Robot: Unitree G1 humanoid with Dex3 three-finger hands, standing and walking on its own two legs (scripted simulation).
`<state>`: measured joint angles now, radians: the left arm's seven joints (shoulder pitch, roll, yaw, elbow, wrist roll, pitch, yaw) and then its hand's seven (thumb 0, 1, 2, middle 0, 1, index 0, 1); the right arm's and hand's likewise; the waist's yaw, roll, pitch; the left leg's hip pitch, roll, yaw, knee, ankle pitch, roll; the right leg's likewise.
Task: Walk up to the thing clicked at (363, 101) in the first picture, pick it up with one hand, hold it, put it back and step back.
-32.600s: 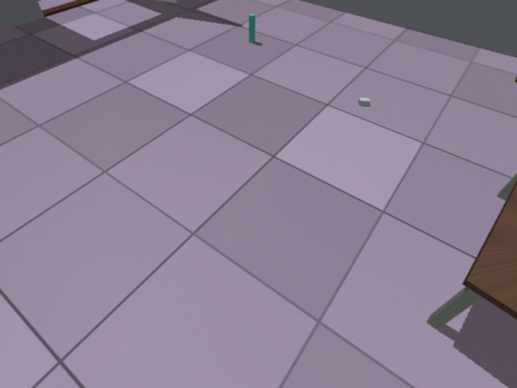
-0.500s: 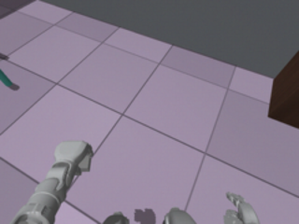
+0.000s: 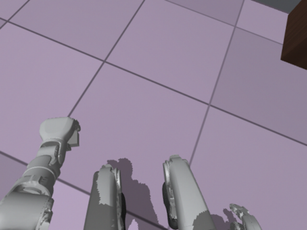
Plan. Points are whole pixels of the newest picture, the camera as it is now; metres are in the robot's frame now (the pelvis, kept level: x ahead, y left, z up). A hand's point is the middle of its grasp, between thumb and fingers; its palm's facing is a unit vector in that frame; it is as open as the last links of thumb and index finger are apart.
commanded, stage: crouch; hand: left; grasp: from above
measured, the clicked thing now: (66, 139) +0.39 +0.23 -0.19
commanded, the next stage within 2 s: lower in 0.92 s
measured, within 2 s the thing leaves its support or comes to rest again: neither
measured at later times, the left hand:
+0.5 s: hand (74, 147) +0.39 +0.23 -0.29, palm faces -0.46 -0.02 -0.89, open 7.0 cm
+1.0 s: hand (79, 150) +0.38 +0.23 -0.35, palm faces -0.45 -0.03 -0.89, open 7.0 cm
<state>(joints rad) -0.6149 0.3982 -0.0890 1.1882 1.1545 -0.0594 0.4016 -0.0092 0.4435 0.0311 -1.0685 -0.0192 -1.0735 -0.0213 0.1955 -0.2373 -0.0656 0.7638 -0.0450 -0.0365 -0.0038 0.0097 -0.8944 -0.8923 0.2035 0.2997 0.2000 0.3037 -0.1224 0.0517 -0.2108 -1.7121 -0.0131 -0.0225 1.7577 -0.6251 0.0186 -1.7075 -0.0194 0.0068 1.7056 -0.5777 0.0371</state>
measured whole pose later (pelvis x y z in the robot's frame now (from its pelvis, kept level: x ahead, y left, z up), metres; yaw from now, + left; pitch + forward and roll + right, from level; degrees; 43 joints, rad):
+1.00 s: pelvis -0.01 -0.01 -0.16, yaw -2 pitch +35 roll -5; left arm -0.72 0.52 0.05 1.35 1.26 -0.18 0.54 -0.01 0.41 0.09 -1.06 -0.08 -1.06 -0.08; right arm 0.12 -0.26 -0.05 0.79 -0.13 -0.11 0.13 0.01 -0.90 -0.89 0.20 0.30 0.20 0.30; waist -0.17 0.01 -0.12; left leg -2.20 -0.02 -0.08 2.30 -0.71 -0.01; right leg -2.19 -0.01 -0.03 2.23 -0.65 0.03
